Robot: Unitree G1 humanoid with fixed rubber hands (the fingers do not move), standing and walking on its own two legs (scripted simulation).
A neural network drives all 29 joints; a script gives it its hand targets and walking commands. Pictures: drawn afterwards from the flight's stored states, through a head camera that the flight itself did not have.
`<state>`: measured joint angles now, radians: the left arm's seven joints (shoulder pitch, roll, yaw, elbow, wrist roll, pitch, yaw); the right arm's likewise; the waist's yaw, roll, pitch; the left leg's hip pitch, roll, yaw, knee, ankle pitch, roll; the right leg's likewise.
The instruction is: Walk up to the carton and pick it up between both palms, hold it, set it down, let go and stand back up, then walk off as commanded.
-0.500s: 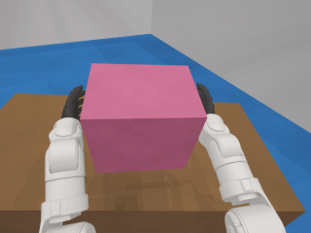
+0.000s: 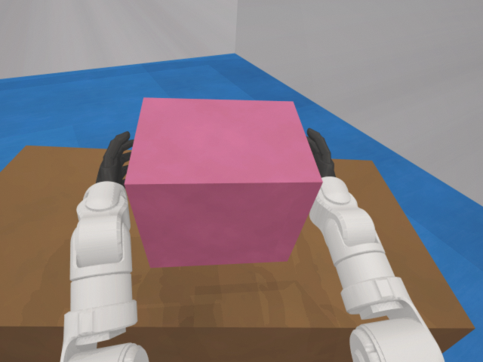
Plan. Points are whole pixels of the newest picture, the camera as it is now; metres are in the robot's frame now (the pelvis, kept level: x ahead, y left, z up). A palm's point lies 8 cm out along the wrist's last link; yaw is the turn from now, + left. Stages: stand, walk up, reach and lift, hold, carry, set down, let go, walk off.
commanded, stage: hold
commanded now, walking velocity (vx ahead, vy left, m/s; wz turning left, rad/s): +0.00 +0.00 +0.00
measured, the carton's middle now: (220, 185) +0.36 +0.01 +0.16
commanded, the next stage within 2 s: set down in 1.68 s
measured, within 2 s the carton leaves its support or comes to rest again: neither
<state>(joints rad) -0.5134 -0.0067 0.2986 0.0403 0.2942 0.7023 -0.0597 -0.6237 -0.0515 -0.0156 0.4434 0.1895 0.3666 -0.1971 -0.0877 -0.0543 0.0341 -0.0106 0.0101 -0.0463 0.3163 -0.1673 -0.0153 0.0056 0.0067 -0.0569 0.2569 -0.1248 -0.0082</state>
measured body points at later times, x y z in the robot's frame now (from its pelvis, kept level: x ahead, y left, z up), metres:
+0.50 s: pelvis -0.01 +0.00 +0.00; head -0.05 +0.03 +0.45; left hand +0.37 +0.17 +0.18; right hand +0.37 -0.15 +0.18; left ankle +0.01 +0.13 -0.75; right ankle +0.02 -0.11 -0.75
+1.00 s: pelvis +0.00 +0.00 +0.00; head -0.03 +0.03 +0.45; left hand +0.37 +0.17 +0.17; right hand +0.37 -0.15 +0.18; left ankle +0.01 +0.13 -0.75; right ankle +0.02 -0.11 -0.75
